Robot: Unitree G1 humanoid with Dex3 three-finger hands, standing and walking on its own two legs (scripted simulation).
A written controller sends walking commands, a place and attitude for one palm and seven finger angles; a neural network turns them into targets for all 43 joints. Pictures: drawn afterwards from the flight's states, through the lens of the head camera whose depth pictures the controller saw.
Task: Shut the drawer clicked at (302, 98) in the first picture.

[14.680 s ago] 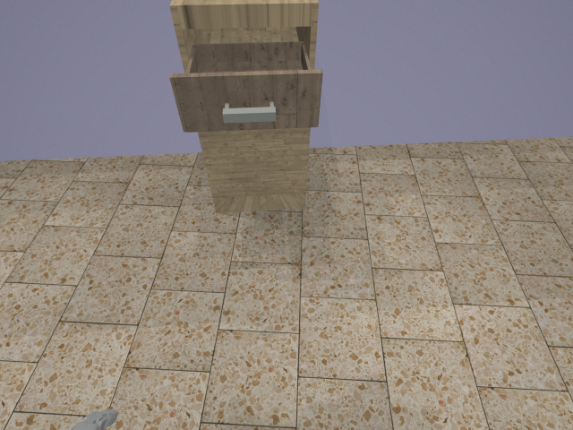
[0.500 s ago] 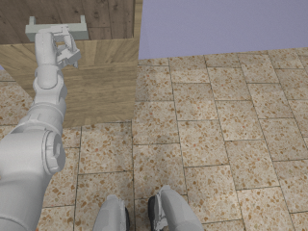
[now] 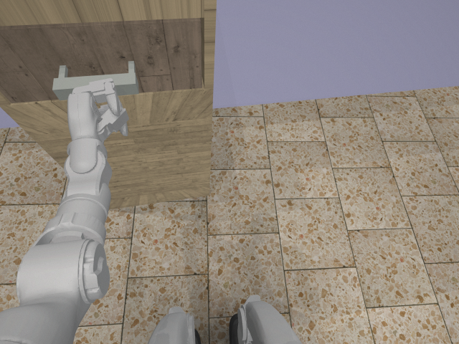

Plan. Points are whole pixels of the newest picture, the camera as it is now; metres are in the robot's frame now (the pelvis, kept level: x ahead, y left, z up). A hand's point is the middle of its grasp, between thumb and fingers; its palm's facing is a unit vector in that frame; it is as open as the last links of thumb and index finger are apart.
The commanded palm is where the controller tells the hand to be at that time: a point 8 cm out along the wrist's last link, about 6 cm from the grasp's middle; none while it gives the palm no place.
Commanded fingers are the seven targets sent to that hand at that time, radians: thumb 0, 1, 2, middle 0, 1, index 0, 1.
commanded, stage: draw the hand back to the body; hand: left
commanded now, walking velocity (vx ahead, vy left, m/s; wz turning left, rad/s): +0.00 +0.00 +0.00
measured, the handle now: (98, 77) +0.58 +0.19 +0.05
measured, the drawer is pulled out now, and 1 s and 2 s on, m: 0.00 0.00 0.00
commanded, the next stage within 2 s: step back with the hand held close in 1.40 s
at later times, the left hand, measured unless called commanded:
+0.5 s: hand (62, 165) +0.36 +0.19 +0.12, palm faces +0.09 -1.00 -0.03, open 3.2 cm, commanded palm +0.33 +0.24 +0.14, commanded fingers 0.00 0.90 0.90 -1.40 -1.60 -1.40 -1.60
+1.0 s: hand out of the picture +0.25 +0.24 +0.20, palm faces +0.30 -0.90 -0.31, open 3.2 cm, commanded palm +0.20 +0.28 +0.22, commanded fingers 0.00 0.90 0.90 -1.40 -1.60 -1.40 -1.60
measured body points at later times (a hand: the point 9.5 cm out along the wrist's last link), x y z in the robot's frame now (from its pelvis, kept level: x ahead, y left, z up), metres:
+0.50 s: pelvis +0.03 +0.01 +0.05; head +0.08 +0.00 +0.49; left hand +0.35 +0.24 +0.13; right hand +0.18 -0.24 -0.05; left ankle -0.01 +0.08 -0.66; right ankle +0.02 -0.09 -0.66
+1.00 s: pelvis +0.03 +0.02 +0.08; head +0.02 +0.00 +0.53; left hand +0.23 +0.28 +0.22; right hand +0.21 -0.19 -0.01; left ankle -0.01 +0.08 -0.66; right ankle +0.02 -0.09 -0.66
